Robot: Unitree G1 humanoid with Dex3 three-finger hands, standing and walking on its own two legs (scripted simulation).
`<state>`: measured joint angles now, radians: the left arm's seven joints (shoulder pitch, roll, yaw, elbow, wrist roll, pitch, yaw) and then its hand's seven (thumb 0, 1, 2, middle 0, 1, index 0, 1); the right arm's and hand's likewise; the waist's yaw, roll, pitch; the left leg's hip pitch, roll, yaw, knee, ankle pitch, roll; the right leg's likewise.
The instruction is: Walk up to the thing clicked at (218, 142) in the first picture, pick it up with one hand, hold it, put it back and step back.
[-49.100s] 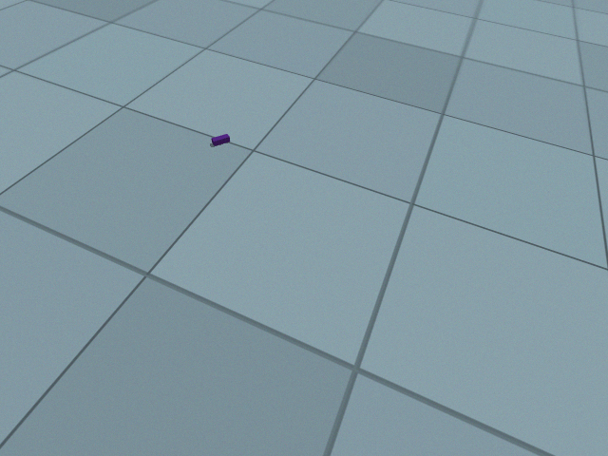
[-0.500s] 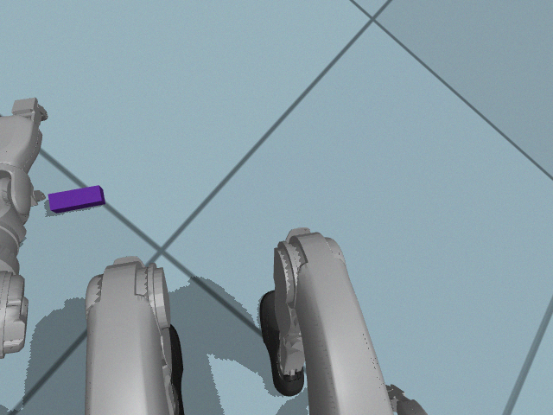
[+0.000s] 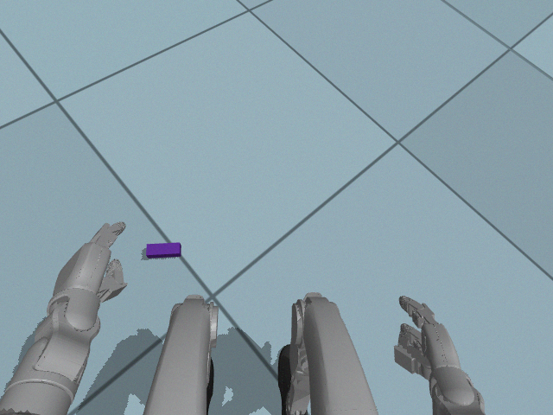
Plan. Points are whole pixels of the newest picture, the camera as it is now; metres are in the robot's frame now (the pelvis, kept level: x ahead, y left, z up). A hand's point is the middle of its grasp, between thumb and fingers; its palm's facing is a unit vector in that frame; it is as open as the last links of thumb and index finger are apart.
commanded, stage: home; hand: left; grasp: from above
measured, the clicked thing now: (164, 250) +0.48 +0.24 -0.52
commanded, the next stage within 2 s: none
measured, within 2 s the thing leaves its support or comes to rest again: neither
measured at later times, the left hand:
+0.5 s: hand (66, 299) +0.24 +0.19 +0.11, palm faces +0.08 -0.97 -0.22, open 7.3 cm
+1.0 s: hand (50, 307) +0.23 +0.19 +0.13, palm faces +0.08 -0.98 -0.19, open 7.3 cm
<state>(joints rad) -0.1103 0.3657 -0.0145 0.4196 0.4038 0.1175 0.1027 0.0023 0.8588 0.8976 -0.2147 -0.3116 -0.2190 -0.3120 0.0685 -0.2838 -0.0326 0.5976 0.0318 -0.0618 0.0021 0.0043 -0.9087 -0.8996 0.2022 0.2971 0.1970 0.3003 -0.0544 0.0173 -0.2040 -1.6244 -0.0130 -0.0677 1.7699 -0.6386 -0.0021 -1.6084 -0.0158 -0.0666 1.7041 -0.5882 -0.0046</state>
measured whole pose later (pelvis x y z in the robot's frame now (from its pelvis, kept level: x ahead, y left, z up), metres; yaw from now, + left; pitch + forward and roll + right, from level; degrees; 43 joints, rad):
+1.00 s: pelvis +0.08 +0.00 +0.18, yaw +2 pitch +10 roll -3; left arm 0.51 0.22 0.02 -0.13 -0.05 0.44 0.02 0.01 0.91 0.90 -0.20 -0.30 -0.21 -0.30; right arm 0.28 -0.22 0.05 0.52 0.01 -0.22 -0.18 0.01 -0.90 -0.90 0.21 0.30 0.20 0.30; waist -0.04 0.04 -0.16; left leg -0.68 0.00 -0.06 1.01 -0.51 0.01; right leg -0.65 0.00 -0.06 0.94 -0.46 0.00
